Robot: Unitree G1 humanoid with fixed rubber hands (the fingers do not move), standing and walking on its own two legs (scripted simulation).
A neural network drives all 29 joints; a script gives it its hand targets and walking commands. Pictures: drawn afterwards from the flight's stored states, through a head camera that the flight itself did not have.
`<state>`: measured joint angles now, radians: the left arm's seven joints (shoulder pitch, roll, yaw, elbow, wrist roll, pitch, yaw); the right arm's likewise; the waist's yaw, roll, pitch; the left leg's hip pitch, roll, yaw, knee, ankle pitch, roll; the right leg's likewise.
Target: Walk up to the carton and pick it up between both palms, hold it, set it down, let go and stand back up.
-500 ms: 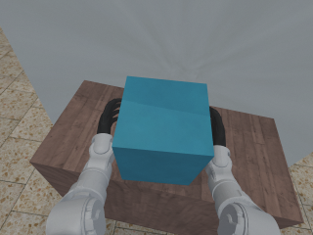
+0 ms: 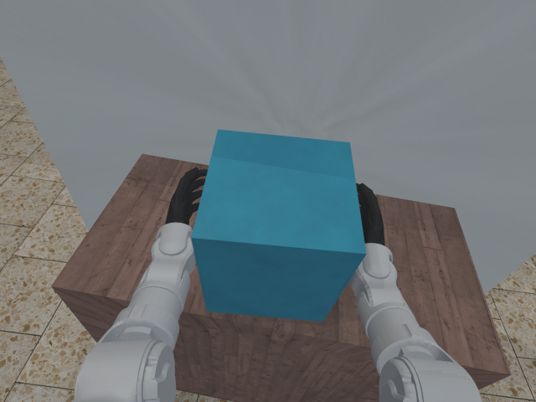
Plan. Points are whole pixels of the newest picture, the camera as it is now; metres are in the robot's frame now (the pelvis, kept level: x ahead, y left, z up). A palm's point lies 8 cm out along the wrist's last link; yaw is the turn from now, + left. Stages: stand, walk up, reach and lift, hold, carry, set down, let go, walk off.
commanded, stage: reach and lift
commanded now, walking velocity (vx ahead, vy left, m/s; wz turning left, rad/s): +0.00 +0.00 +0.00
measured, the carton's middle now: (274, 232) +0.38 +0.00 +0.04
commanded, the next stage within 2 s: hold in 1.74 s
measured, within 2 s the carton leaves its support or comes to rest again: neither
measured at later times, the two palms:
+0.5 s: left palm (172, 191) +0.36 +0.15 +0.15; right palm (387, 219) +0.34 -0.15 +0.14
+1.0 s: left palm (168, 183) +0.35 +0.15 +0.17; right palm (394, 211) +0.34 -0.15 +0.16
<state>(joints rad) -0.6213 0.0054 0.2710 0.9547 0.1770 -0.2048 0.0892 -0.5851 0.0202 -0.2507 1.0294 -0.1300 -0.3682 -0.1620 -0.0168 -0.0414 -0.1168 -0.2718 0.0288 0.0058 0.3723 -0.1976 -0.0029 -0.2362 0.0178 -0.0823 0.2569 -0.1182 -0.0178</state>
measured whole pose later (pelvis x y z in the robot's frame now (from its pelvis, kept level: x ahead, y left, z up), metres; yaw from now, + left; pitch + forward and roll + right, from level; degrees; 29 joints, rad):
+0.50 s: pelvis -0.01 +0.01 +0.00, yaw +1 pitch -6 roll -1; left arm -0.54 -0.04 0.23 0.28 0.26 0.46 0.04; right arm -0.54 -0.05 -0.04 0.58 0.14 0.14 -0.17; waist -0.09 -0.07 0.03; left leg -0.04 0.01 -0.01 0.37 -0.22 0.01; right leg -0.01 0.00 -0.08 0.26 -0.14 0.00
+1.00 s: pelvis -0.02 +0.00 +0.00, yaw +1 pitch -7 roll -1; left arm -0.59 -0.04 0.28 0.22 0.28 0.60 0.02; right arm -0.62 -0.03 -0.06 0.55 0.13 0.27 -0.17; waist -0.09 -0.05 0.03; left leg -0.03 0.01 -0.01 0.35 -0.19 0.01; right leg -0.01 0.00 -0.08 0.27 -0.13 -0.01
